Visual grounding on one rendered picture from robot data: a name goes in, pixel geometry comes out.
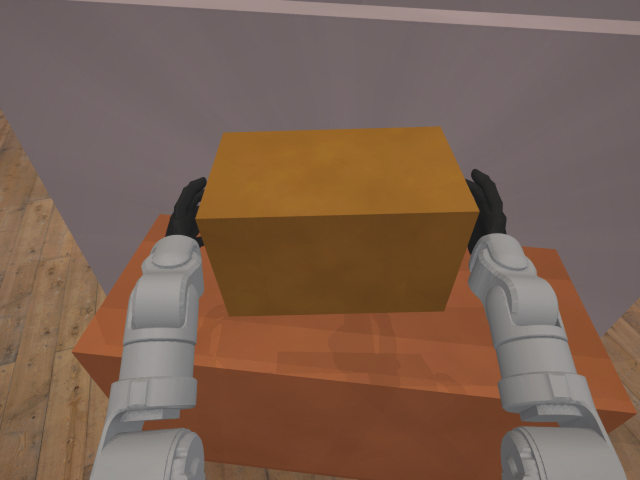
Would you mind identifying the pedestal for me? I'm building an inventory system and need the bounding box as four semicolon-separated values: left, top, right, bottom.
72;214;637;480

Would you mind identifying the robot right upper arm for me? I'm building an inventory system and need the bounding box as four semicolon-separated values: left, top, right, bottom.
501;426;624;480

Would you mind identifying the robot right forearm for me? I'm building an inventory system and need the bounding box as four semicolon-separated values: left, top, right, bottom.
468;233;627;480

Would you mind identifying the carton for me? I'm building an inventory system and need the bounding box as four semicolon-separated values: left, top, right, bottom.
195;126;480;317

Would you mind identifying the robot left upper arm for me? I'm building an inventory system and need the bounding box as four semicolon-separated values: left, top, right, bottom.
92;428;205;480

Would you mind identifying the robot left hand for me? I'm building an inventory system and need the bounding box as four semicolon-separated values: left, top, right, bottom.
165;177;207;247

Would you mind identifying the robot left forearm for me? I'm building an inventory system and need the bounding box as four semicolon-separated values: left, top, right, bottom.
89;235;204;480

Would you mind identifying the robot right hand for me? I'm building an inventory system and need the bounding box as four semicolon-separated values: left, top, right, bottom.
465;169;507;255

